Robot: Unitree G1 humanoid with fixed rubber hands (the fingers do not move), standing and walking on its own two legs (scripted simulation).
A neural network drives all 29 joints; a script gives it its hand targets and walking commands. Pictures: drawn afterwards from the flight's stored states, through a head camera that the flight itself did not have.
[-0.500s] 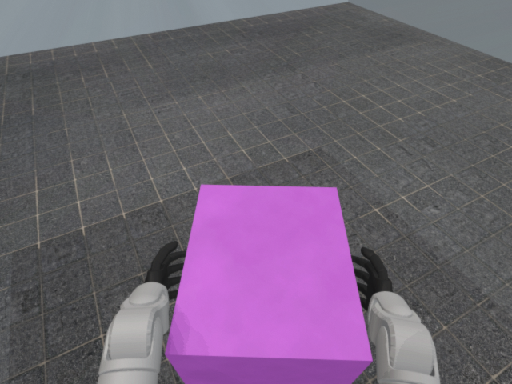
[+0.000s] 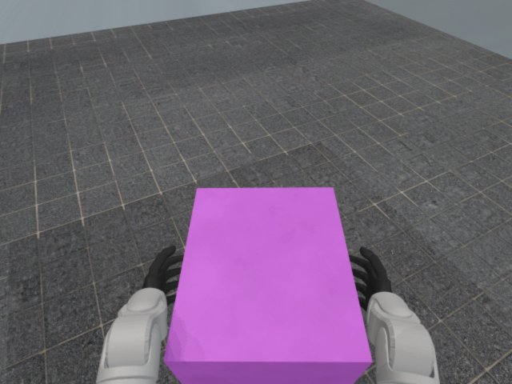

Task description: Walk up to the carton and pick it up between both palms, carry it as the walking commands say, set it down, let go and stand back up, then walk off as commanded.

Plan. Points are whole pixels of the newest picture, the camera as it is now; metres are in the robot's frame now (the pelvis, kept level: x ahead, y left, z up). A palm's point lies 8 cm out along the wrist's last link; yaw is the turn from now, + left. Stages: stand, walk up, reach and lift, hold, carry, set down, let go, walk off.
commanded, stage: carry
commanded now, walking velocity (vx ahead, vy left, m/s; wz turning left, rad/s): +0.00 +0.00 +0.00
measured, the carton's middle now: (265, 297) +0.29 -0.01 -0.06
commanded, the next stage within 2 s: hold in 1.80 s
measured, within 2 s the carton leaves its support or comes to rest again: neither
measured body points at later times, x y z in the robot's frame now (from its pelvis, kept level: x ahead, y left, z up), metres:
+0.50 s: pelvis +0.00 +0.02 +0.00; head -0.01 +0.02 +0.45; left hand +0.26 +0.19 +0.02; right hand +0.27 -0.15 +0.02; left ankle -0.03 +0.10 -0.73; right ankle +0.08 -0.07 -0.73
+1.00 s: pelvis +0.01 +0.02 +0.00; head -0.01 +0.01 +0.45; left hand +0.28 +0.17 +0.02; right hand +0.28 -0.16 +0.02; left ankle -0.03 +0.10 -0.73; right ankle +0.08 -0.07 -0.73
